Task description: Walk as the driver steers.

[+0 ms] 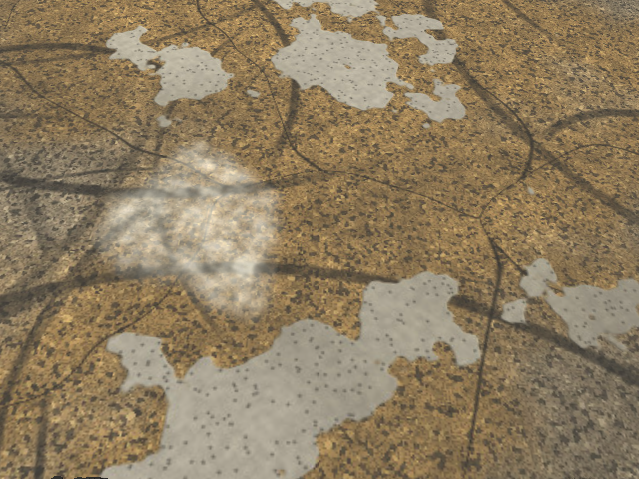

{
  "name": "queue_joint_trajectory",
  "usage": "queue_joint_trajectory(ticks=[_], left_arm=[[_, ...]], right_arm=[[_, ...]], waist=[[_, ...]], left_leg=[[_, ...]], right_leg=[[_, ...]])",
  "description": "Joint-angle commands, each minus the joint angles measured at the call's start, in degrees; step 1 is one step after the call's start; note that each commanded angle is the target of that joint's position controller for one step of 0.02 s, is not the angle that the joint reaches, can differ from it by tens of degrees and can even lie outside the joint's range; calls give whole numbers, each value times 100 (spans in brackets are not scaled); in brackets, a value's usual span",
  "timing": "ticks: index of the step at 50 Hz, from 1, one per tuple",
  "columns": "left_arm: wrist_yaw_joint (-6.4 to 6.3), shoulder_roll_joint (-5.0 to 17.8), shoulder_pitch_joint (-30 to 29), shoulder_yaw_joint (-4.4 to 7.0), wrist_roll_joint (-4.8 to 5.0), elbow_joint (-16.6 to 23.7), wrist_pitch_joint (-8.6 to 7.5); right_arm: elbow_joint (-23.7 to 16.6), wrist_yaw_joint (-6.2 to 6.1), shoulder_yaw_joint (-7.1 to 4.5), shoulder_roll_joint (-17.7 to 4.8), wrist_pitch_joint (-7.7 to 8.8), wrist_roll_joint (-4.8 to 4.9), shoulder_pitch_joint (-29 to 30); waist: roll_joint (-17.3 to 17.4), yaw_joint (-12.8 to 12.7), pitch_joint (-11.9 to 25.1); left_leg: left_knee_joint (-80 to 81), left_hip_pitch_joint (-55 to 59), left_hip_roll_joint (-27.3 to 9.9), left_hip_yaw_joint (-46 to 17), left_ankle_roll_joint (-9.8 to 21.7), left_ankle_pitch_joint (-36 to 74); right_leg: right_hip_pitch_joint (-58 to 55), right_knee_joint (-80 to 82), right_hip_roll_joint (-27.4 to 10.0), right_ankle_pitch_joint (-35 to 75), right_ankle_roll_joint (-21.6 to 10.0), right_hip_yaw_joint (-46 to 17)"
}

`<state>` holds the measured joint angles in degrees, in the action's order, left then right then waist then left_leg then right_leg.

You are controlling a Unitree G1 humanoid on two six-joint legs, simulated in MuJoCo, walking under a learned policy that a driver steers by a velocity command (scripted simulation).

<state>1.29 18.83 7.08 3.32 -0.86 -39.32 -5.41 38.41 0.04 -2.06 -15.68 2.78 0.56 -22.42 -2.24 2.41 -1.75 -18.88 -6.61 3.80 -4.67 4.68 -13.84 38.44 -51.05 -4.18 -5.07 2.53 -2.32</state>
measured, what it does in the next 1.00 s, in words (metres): walks ahead: right foot, then left foot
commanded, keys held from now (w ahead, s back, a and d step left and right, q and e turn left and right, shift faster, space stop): w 0.94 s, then w+e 0.06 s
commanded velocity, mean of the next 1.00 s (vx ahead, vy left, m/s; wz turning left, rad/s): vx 0.49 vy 0.00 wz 0.12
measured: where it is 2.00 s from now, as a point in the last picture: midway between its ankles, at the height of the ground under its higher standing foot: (307, 221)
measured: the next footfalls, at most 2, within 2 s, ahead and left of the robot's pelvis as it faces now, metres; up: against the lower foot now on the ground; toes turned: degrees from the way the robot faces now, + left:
right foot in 0.24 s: +0.35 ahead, -0.11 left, +0.00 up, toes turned +4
left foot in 0.74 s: +0.61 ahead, +0.15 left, +0.00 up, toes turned +6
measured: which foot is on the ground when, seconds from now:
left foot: down 0.00-0.26, up 0.28-0.72, down 0.74-1.00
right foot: up 0.00-0.22, down 0.24-0.76, up 0.78-1.00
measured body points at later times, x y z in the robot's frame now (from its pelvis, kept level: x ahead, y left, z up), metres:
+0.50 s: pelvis +0.31 -0.03 +0.00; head +0.33 -0.03 +0.45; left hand +0.33 +0.25 -0.12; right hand +0.49 -0.28 -0.10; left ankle +0.37 +0.14 -0.68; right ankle +0.31 -0.12 -0.75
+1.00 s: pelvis +0.58 +0.06 +0.00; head +0.61 +0.08 +0.45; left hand +0.71 +0.35 -0.11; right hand +0.67 -0.21 -0.11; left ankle +0.57 +0.15 -0.75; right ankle +0.67 -0.10 -0.68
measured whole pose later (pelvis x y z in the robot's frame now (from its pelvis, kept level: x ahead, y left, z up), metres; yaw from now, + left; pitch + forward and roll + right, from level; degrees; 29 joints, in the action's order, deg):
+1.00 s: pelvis +0.58 +0.06 +0.00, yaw +5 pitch +1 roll +1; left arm 0.5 18.3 10.8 2.4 0.7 -43.4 -3.3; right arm 45.0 1.4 -2.6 -15.7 5.0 -0.2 -18.4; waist -2.7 2.2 -1.6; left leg -16.6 -8.5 3.7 2.4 3.8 -9.3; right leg 35.7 -56.5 -6.4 -12.2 1.0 -2.2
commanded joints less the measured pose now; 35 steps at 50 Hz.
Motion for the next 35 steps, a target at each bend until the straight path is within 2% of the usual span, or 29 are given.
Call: queue_joint_trajectory(ticks=[1, 3, 5, 7, 9, 10, 11, 12, 13, 14, 15, 16, 17, 18, 19, 21, 22, 24, 27, 29, 31, 33, 35], left_arm=[[45, 176, -707, -6, 38, 446, -77], [119, 119, -1123, -46, 92, 538, -112], [173, 181, -1358, -34, 123, 616, -146], [209, 274, -1393, -1, 125, 650, -174], [212, 369, -1183, 46, 117, 610, -178], [184, 471, -915, 101, 99, 559, -175], [135, 636, -313, 196, 93, 423, -171], [88, 806, 590, 258, 54, 275, -155], [50, 1244, 1448, 370, -59, 154, -139], [108, 909, 1805, 312, 94, -80, -112], [76, 574, 1463, 208, 213, -38, -82], [29, 452, 1062, 164, 176, 8, -37], [15, 387, 771, 123, 110, -11, -15], [7, 285, 620, 84, 40, 0, -39], [4, 273, 560, 73, 4, -3, -51], [8, 296, 580, 80, 82, -92, -103], [3, 370, 610, 97, 113, -148, -124], [-23, 524, 695, 136, 133, -223, -119], [-53, 630, 871, 150, 183, -312, -58], [-58, 720, 1198, 162, 214, -440, -15], [-61, 771, 1411, 173, 239, -555, 51], [-84, 823, 1512, 191, 249, -643, 135], [-118, 906, 1474, 216, 242, -684, 211]], right_arm=[[-216, -125, -310, -1035, 109, 35, 128], [-16, -139, -311, -1052, 118, 60, -140], [158, -139, -312, -1048, 112, 81, -301], [300, -155, -323, -1049, 68, 74, -363], [375, -170, -349, -1084, 8, 55, -337], [376, -174, -362, -1128, -20, 46, -298], [370, -170, -347, -1123, -55, 19, -235], [284, -164, -285, -1025, -75, -32, -102], [214, -126, -131, -509, -30, -80, -764], [352, -96, -55, -423, 38, 25, -1063], [236, -70, -196, -990, 100, 158, -405], [48, -54, -198, -1053, 146, 206, 235], [-59, -43, -175, -950, 185, 117, 627], [-58, -41, -203, -900, 181, 23, 664], [-3, -26, -182, -772, 160, 23, 509], [71, -31, -119, -532, 99, 13, 328], [15, -40, -90, -471, 83, -18, 463], [-124, -41, -41, -405, 105, -79, 871], [-253, 26, 19, -287, 192, -54, 1523], [-342, 82, 23, -284, 234, -7, 1915], [-446, 137, -2, -354, 257, 35, 2192], [-537, 195, -44, -452, 273, 39, 2345], [-500, 223, -114, -597, 282, 29, 2105]], waist=[[725, 35, -37], [729, 216, -151], [724, 276, -274], [772, 224, -326], [873, 98, -230], [955, -39, -6], [975, -367, 463], [925, -823, 1176], [-251, -755, 2280], [-1384, -762, 2882], [-700, -864, 1871], [-220, -795, 1058], [148, -597, 411], [132, -409, 239], [-8, -270, 197], [-170, -143, 183], [-163, -142, 92], [-103, -238, -10], [-44, -478, -104], [-39, -667, -116], [-70, -740, -166], [-104, -695, -183], [-187, -473, -22]], left_leg=[[707, -146, -1023, -716, 677, 1783], [792, -156, -1114, -777, 628, 1552], [711, 147, -1284, -909, 621, 1525], [517, 588, -1481, -1017, 574, 1802], [171, 964, -1575, -1033, 490, 2721], [-217, 1091, -1519, -995, 436, 3795], [-985, 1072, -1333, -843, 343, 4847], [-2152, 383, -1118, -723, 187, 4676], [-4343, -1635, -377, -553, -177, 2290], [-5795, -2774, 305, -619, -400, -1828], [-6147, -3392, -85, -779, -365, -1678], [-5968, -3466, -388, -513, -331, -1207], [-5546, -3396, -632, -278, -327, -875], [-5156, -3140, -848, -244, -326, -613], [-4984, -2868, -931, -210, -353, -493], [-4558, -2719, -1021, -76, -447, -434], [-4259, -2804, -1076, -16, -516, -340], [-3541, -2927, -1136, 81, -616, 276], [-2208, -2628, -982, 273, -625, 1437], [-1693, -2449, -839, 371, -628, 1880], [-1365, -2518, -789, 327, -545, 1871], [-1115, -2594, -735, 293, -398, 1489], [-953, -2190, -610, 384, -230, 1046]], right_leg=[[-167, 1276, 247, 1049, 90, 173], [-434, 1768, 326, 1437, 17, 194], [-400, 2111, 342, 1482, -123, 125], [-334, 2330, 332, 1241, -295, 64], [-555, 2379, 404, 705, -467, 159], [-975, 2346, 563, 360, -580, 323], [-1852, 2416, 714, 361, -761, 525], [-3402, 2184, 306, 649, -1061, 211], [-5898, 1971, -1135, 319, -1932, -1942], [-6664, 2939, -1907, -724, -2428, -4082], [-5925, 3283, -1708, -1670, -2121, -3716], [-4976, 3449, -1488, -1665, -1893, -2888], [-4021, 3678, -1249, -1104, -1791, -2323], [-3510, 3818, -1049, -630, -1716, -1960], [-3188, 3974, -915, -350, -1710, -1741], [-2881, 4203, -818, 107, -1790, -1326], [-2769, 4302, -818, 345, -1821, -1134], [-2730, 4424, -730, 608, -1794, -782], [-2710, 4420, -447, 745, -1541, -252], [-2897, 4366, -513, 689, -1476, -219], [-3300, 4227, -698, 674, -1422, -309], [-3766, 3996, -908, 878, -1328, -400], [-4071, 3559, -990, 1631, -1202, -399]])
Keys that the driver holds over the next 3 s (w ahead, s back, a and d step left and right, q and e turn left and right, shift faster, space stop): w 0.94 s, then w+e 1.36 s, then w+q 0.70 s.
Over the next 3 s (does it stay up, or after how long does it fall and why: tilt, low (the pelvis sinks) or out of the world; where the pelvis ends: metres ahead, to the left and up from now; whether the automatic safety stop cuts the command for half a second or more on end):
stays up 1.62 -0.35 -0.01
